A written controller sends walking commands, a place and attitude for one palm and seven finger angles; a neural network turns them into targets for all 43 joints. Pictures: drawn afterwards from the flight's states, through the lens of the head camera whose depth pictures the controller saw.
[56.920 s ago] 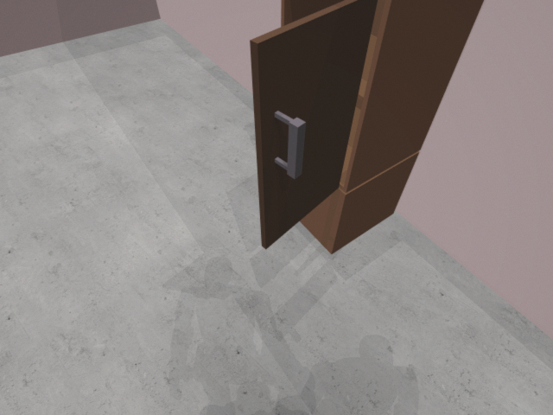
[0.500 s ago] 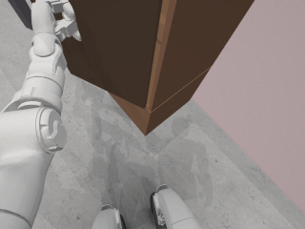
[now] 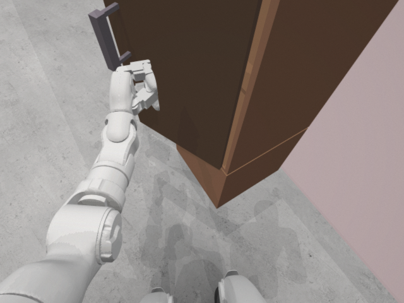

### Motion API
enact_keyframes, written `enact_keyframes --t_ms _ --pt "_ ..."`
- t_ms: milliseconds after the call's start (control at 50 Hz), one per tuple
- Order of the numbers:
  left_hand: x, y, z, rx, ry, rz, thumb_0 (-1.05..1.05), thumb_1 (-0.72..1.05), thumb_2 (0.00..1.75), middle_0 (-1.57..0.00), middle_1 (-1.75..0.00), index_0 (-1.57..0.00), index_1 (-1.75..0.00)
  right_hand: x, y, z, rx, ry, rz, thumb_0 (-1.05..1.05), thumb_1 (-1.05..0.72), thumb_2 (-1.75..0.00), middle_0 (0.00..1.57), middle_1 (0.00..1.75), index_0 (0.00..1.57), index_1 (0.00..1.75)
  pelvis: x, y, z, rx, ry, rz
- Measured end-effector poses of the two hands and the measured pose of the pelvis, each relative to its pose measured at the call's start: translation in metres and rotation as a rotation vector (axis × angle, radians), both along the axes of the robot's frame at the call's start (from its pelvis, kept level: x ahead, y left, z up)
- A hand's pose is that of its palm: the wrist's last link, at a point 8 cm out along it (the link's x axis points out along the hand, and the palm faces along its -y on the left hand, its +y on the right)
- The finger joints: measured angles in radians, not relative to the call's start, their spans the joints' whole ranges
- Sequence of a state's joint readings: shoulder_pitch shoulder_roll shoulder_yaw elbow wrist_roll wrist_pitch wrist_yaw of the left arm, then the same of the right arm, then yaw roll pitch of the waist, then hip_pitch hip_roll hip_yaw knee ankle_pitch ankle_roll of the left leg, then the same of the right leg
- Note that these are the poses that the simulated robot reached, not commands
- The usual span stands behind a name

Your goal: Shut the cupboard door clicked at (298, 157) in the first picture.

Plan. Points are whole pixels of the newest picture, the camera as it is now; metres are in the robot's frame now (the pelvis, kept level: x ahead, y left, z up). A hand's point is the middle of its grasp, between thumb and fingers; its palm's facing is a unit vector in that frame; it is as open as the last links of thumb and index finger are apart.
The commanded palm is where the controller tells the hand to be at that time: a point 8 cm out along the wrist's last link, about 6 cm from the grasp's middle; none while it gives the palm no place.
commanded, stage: draw the hand back to the body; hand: left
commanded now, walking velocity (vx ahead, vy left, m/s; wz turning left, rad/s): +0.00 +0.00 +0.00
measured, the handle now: (113, 38) +0.68 +0.14 +0.09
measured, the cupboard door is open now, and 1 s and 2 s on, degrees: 24 24 24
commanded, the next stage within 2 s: step back with the hand held close in 1.70 s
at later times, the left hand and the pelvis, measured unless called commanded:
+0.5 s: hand (107, 121) +0.41 +0.13 +0.13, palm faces +0.00 -1.00 -0.01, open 3.1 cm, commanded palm +0.37 +0.17 +0.14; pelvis +0.00 +0.00 +0.03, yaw -1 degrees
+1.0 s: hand out of the picture +0.27 +0.22 +0.18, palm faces +0.27 -0.92 -0.27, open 3.8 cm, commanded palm +0.23 +0.26 +0.20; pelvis +0.02 +0.00 +0.06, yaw +2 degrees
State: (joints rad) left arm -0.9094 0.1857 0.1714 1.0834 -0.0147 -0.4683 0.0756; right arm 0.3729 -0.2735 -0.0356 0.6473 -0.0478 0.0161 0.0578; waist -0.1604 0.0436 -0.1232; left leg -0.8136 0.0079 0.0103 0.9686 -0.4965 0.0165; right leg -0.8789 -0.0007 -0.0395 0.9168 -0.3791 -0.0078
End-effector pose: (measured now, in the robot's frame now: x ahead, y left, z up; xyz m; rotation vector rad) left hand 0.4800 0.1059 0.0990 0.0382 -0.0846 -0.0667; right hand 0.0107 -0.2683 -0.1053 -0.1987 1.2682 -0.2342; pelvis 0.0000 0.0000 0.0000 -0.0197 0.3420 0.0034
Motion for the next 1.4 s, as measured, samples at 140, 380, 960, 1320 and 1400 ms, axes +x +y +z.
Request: enact_keyframes --t_ms 140,380,960,1320,1400 --pt "0.004 -0.003 -0.002 -0.001 0.146 0.047 0.01 0.9 0.9 -1.3 -1.5 -1.3 -1.5 0.007 0.019 -0.004 0.047 -0.049 -0.013 0.01 -0.91 -0.9 0.2 0.3 0.2 0.3 -0.006 0.001 0.003 0.008 -0.02 -0.005" --pt "-0.044 0.052 0.013 0.036 0.062 0.063 0.01 0.9 0.9 -1.3 -1.5 -1.3 -1.5 -0.014 0.021 0.006 0.081 -0.028 -0.069 0.01 -0.9 -0.9 0.2 0.3 0.2 0.3 0.0 0.0 0.018 0.014 -0.089 -0.044" --pt "-0.232 0.15 0.092 0.215 0.005 0.321 0.01 0.89 0.9 -0.93 -1.1 -0.93 -1.1 0.197 0.064 0.097 0.067 -0.594 0.223 0.01 -0.9 -0.9 0.2 0.3 0.2 0.3 0.014 0.003 0.059 0.014 -0.371 0.023" --pt "-0.316 0.203 0.138 0.408 -0.04 0.542 0.01 0.89 0.9 -0.44 -0.56 -0.44 -0.56 0.18 0.065 0.08 0.084 -0.536 0.22 0.02 -0.9 -0.9 0.2 0.3 0.2 0.3 0.022 0.007 0.062 0.011 -0.403 0.022" --pt "-0.334 0.21 0.146 0.445 -0.057 0.59 0.01 0.89 0.9 -0.34 -0.45 -0.34 -0.45 0.178 0.06 0.08 0.072 -0.546 0.217 0.02 -0.9 -0.9 0.2 0.3 0.2 0.3 0.019 0.007 0.062 0.012 -0.41 0.022"
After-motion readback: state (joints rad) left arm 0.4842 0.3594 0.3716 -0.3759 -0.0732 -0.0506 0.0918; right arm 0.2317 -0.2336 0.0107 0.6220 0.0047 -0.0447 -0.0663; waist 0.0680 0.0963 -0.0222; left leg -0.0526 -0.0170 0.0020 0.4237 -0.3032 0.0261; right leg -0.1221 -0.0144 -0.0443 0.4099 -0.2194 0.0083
